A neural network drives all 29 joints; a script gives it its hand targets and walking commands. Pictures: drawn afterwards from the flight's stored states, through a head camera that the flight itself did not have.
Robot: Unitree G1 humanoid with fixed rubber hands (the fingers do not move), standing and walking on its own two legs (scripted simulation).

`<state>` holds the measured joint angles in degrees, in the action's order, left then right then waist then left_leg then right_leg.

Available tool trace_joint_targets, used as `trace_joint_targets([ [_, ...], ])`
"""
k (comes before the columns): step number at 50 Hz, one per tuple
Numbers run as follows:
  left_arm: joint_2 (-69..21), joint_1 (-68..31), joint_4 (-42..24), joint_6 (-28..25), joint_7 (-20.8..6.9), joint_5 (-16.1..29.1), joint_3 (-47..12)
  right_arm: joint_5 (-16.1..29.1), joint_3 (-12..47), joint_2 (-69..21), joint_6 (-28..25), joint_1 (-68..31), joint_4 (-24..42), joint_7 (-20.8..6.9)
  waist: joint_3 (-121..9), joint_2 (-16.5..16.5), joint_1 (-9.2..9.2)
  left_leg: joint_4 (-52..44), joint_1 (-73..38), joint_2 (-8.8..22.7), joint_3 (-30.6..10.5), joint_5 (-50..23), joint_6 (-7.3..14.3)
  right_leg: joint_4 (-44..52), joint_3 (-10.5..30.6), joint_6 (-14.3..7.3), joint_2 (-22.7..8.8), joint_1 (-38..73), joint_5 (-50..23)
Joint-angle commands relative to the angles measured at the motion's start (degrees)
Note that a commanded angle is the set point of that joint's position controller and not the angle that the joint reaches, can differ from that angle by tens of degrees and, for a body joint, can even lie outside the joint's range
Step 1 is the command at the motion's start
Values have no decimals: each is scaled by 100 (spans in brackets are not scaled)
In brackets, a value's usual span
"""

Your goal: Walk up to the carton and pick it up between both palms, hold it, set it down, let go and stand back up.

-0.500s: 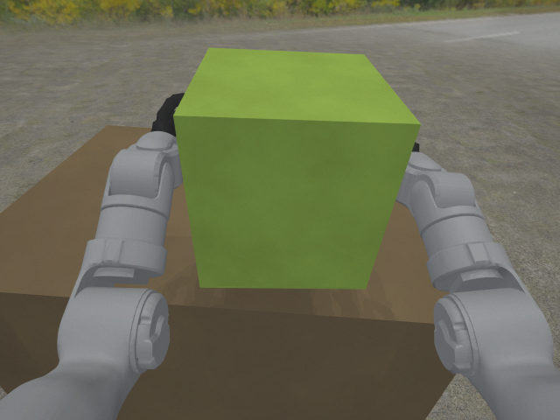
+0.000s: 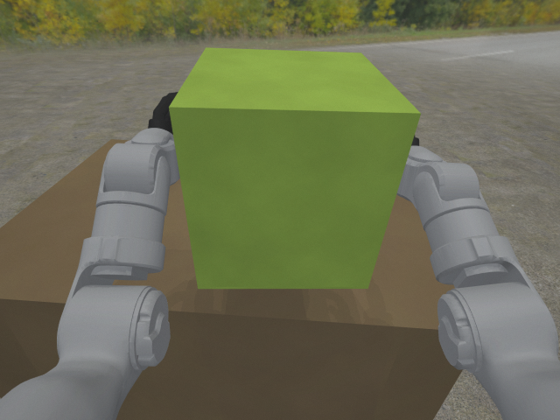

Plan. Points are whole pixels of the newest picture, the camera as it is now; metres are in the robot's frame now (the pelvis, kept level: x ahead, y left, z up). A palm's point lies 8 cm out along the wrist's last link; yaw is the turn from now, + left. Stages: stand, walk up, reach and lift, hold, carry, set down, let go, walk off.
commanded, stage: hold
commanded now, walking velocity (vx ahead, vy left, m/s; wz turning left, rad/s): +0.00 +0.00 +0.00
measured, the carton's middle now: (284, 164) +0.40 +0.00 +0.26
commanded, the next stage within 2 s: none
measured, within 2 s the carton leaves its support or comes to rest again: neither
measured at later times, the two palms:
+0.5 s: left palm (160, 136) +0.37 +0.16 +0.31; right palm (405, 155) +0.37 -0.16 +0.29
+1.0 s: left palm (160, 136) +0.37 +0.16 +0.31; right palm (405, 155) +0.37 -0.16 +0.29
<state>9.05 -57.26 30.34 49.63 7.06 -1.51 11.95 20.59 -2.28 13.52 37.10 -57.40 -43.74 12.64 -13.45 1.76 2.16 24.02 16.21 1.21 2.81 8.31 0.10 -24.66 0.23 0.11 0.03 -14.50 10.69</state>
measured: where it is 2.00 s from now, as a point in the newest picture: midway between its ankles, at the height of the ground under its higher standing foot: outside the picture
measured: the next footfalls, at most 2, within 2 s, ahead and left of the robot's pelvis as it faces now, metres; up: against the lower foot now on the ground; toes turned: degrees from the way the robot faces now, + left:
none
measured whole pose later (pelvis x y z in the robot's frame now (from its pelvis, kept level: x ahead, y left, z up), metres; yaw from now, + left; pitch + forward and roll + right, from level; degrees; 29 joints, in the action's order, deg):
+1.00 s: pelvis +0.00 +0.00 +0.00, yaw +0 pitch +0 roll +0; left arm 9.1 -59.1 30.8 50.7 7.0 -1.7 13.6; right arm 20.6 -2.3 13.9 39.3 -59.2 -43.8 12.8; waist -13.8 1.2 2.2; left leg 24.0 16.2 1.2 2.8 8.2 0.0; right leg -24.6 0.3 0.1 0.1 -14.5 10.5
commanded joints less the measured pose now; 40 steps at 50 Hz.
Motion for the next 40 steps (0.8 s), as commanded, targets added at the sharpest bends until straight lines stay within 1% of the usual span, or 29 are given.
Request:
trace_joint_targets([
  [1,-4242,-4845,-1101,-317,-944,715,-1684,1322,1477,-3810,-152,-6963,2731,-796,-2174,-602,-7,-236,-1181,-143,-497,-724,-145,891,364,76,590,746,-1014],
  [2,-4298,-5120,-1094,-336,-963,764,-1751,1226,1292,-3739,-156,-7102,2596,-818,-2117,-720,29,-316,-1029,-131,-498,-390,-201,894,362,32,585,617,-658],
  [3,-4379,-5427,-1444,-380,-936,864,-1898,1220,1237,-3781,-173,-7129,2599,-830,-2398,-805,141,-310,-1095,-95,-521,-335,-236,844,345,4,585,633,-665],
  [4,-4286,-5520,-1379,-402,-924,848,-1776,1246,1250,-3857,-168,-7088,2401,-876,-2234,-779,32,-373,-1013,-97,-517,-133,-210,881,362,8,589,506,-467],
  [5,-4462,-5519,-1339,-393,-909,949,-1969,1175,1202,-3788,-182,-7155,2545,-896,-2391,-872,113,-375,-1020,-67,-523,-170,-278,842,341,-13,602,483,-542],
  [6,-4482,-5427,-1432,-391,-892,960,-1974,1238,1284,-3806,-211,-7232,2726,-891,-2534,-824,89,-323,-1103,-67,-511,-390,-286,821,330,13,620,579,-708],
  [7,-4382,-5520,-1311,-396,-883,892,-1883,1181,1245,-3845,-190,-7297,2610,-899,-2385,-788,36,-371,-1031,-100,-507,-143,-244,875,321,23,582,482,-444],
  [8,-4452,-5462,-1330,-385,-890,925,-2003,1187,1247,-3784,-211,-7219,2607,-893,-2481,-836,124,-332,-1099,-72,-525,-381,-302,833,309,2,597,588,-716],
  [9,-4272,-5360,-1373,-354,-879,827,-1845,1258,1342,-3827,-142,-7015,2444,-878,-2313,-788,26,-318,-1107,-91,-512,-480,-270,838,322,22,590,604,-712],
  [10,-4198,-5314,-1149,-333,-898,714,-1655,1185,1223,-3785,-94,-6868,2155,-876,-1914,-716,24,-394,-958,-98,-501,-219,-238,912,328,20,585,521,-504],
  [11,-4338,-5357,-980,-333,-911,817,-1788,1137,1154,-3702,-125,-7092,2252,-896,-1961,-760,93,-457,-895,-63,-513,-75,-277,924,331,3,601,441,-382],
  [12,-4255,-5218,-803,-323,-931,750,-1664,1128,1154,-3689,-138,-7177,2290,-918,-1946,-597,22,-487,-862,-65,-483,87,-235,931,300,14,606,425,-226],
  [14,-4301,-5275,-791,-331,-958,709,-1701,1052,1027,-3650,-125,-6940,1998,-932,-1873,-707,126,-523,-831,-42,-497,106,-283,951,316,-18,584,411,-254],
  [15,-4239,-5304,-687,-323,-965,640,-1596,1077,1019,-3640,-108,-6967,1847,-941,-1743,-720,52,-575,-744,-62,-487,252,-288,966,318,-8,580,441,-142],
  [16,-4271,-5105,-602,-290,-973,612,-1572,1070,1004,-3585,-90,-6834,1832,-936,-1707,-664,108,-590,-788,-24,-489,229,-282,968,319,-19,574,422,-177],
  [18,-4219,-5399,-839,-349,-983,756,-1631,1072,1074,-3656,-115,-7107,2045,-926,-2071,-532,116,-530,-856,-45,-500,96,-229,951,347,-16,570,548,-325],
  [19,-4329,-5296,-1033,-358,-977,767,-1715,1079,1078,-3667,-92,-6892,2055,-913,-2144,-624,190,-490,-962,-38,-518,-95,-290,871,302,2,587,631,-558],
  [21,-4162,-5157,-706,-309,-1007,670,-1573,1150,1197,-3699,-102,-7129,2212,-888,-1982,-515,25,-457,-874,-82,-482,-14,-204,960,343,45,547,578,-383],
  [23,-4305,-5253,-981,-335,-1003,680,-1708,1196,1204,-3719,-114,-7066,2266,-896,-2197,-677,80,-430,-1007,-70,-481,-245,-289,887,311,15,587,708,-621],
  [25,-4254,-5352,-1029,-339,-973,772,-1735,1242,1303,-3843,-117,-7213,2434,-874,-2293,-607,3,-394,-1034,-72,-511,-316,-231,879,313,30,564,690,-664],
  [27,-4265,-5176,-825,-273,-1015,714,-1712,1214,1173,-3697,-76,-7071,2292,-843,-2088,-689,115,-399,-980,-78,-485,-237,-280,931,360,16,548,665,-571],
  [28,-4191,-5177,-812,-287,-1022,675,-1572,1179,1171,-3794,-61,-7012,2237,-855,-1993,-572,13,-437,-896,-90,-463,-92,-230,948,360,58,529,648,-459],
  [29,-4239,-5116,-679,-279,-1015,711,-1630,1168,1176,-3740,-68,-7161,2300,-853,-2074,-509,56,-439,-893,-72,-480,-53,-235,931,328,45,546,626,-478],
  [31,-4254,-5333,-958,-332,-1021,773,-1638,1199,1209,-3794,-57,-7111,2252,-871,-2240,-560,46,-424,-1028,-63,-497,-224,-221,895,348,32,565,674,-586],
  [32,-4237,-5194,-798,-296,-1022,706,-1634,1226,1190,-3709,-59,-7122,2270,-863,-2061,-679,40,-439,-995,-82,-486,-213,-251,929,363,33,547,623,-525],
  [35,-4451,-5081,-1089,-288,-1009,800,-1901,1277,1261,-3691,-104,-7134,2685,-810,-2578,-749,172,-273,-1200,-74,-528,-716,-343,810,336,35,589,877,-1086],
  [37,-4271,-5287,-1032,-290,-1004,715,-1762,1241,1247,-3803,-25,-7114,2375,-808,-2189,-695,88,-334,-1084,-87,-518,-464,-284,894,324,60,559,684,-758],
  [38,-4323,-5261,-859,-310,-1001,797,-1766,1212,1251,-3763,-66,-7296,2487,-821,-2239,-552,97,-368,-1084,-80,-529,-397,-268,910,325,41,576,684,-686],
  [40,-4309,-5312,-708,-289,-1031,731,-1712,1138,1111,-3691,-59,-7173,2237,-842,-2003,-675,113,-444,-890,-72,-526,-14,-293,955,337,11,554,536,-286],
])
